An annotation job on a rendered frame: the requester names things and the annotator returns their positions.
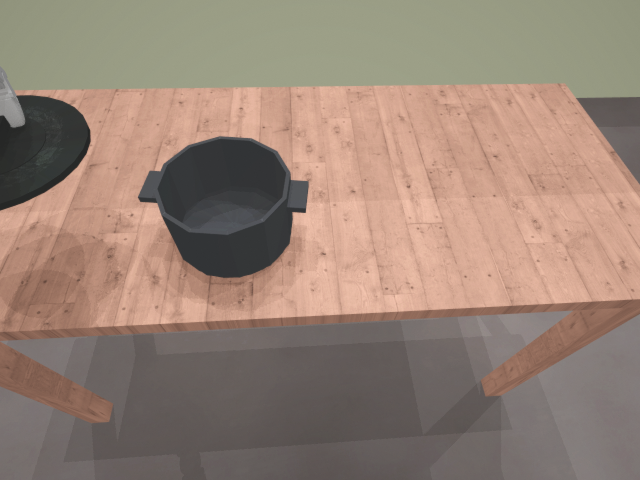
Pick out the pot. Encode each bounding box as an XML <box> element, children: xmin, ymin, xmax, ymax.
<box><xmin>138</xmin><ymin>136</ymin><xmax>309</xmax><ymax>278</ymax></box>

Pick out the table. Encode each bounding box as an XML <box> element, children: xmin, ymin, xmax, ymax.
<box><xmin>0</xmin><ymin>83</ymin><xmax>640</xmax><ymax>423</ymax></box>

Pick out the left robot hand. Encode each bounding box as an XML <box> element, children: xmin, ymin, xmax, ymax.
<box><xmin>0</xmin><ymin>66</ymin><xmax>25</xmax><ymax>128</ymax></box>

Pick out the lid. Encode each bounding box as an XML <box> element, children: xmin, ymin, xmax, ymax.
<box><xmin>0</xmin><ymin>95</ymin><xmax>91</xmax><ymax>211</ymax></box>

